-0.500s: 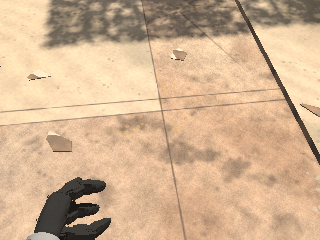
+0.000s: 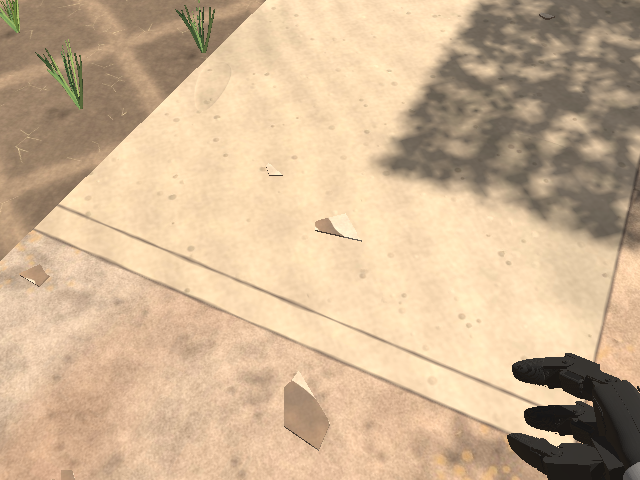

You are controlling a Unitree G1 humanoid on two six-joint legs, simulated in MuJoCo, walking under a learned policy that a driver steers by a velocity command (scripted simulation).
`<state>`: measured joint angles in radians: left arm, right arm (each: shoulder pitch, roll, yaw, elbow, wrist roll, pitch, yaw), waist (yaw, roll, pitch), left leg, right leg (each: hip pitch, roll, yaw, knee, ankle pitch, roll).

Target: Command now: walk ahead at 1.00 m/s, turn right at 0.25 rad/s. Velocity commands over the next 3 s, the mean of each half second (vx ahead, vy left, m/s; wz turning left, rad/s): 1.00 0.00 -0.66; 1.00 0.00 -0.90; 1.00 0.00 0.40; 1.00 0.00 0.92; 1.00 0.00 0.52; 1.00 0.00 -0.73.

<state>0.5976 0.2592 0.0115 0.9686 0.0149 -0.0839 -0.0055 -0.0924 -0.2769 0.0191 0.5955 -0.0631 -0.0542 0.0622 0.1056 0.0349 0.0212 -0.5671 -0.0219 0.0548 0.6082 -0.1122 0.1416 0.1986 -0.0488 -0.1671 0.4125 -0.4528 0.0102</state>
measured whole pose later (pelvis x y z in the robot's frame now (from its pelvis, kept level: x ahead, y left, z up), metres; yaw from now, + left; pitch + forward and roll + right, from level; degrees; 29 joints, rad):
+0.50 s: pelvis +0.47 -0.09 -0.02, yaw -23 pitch -1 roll +1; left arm 0.21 0.32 0.06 0.77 0.01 -0.01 -0.04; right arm 0.31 -0.25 -0.02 0.83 -0.04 -0.07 -0.01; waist 0.03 -0.01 0.05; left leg -0.09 0.02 0.08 1.34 -0.41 -0.01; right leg -0.52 0.14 -0.13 0.78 -0.29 -0.22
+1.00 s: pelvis +0.90 -0.26 +0.02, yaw -49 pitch +2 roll +2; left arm 0.25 0.38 0.07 0.76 0.03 -0.04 -0.03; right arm 0.23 -0.31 -0.04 0.71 -0.06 -0.07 -0.01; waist 0.00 -0.04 0.02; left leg -0.34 0.00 0.04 0.54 -0.23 -0.01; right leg -0.39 0.07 0.07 1.27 -0.31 -0.11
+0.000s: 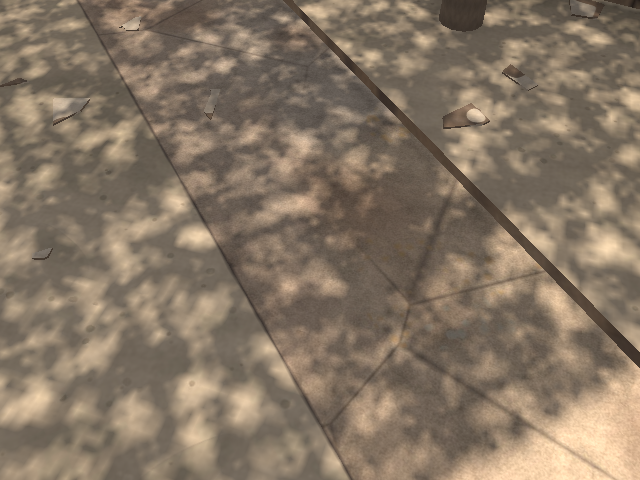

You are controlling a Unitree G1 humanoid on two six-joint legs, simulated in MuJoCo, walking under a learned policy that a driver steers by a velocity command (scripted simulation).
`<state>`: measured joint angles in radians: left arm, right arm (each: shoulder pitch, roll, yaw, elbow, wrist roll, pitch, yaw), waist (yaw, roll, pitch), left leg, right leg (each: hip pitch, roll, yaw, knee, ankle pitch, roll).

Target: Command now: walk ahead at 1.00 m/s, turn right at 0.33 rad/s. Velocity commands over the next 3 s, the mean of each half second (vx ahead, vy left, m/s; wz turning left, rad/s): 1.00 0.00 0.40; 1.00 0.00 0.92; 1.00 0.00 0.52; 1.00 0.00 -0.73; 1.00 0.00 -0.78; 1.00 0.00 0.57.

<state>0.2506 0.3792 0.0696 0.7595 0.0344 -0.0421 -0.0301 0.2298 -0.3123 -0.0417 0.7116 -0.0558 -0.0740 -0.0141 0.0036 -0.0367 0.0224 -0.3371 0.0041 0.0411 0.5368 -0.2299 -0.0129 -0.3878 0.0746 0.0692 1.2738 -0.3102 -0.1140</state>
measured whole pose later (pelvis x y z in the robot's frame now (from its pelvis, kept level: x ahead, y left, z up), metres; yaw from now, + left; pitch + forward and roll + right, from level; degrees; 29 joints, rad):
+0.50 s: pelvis +0.44 +0.01 +0.01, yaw +15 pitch +2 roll -2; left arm 0.40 0.31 0.05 0.83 0.02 -0.10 0.00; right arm 0.21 -0.34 -0.07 0.75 -0.03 -0.01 0.05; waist 0.03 0.05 -0.02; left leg -0.70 0.08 0.02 1.20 -0.20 0.07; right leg -0.05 0.01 -0.16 0.35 -0.32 -0.01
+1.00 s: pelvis +0.87 +0.20 +0.01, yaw +42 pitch +1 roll +1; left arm 0.01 0.25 -0.03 0.57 0.04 -0.05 -0.02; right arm 0.46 -0.32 -0.07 0.82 0.00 -0.05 0.02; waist -0.10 0.01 0.04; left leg -0.02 -0.21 -0.17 0.34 -0.31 0.17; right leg -0.72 -0.13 0.09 0.77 -0.07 0.06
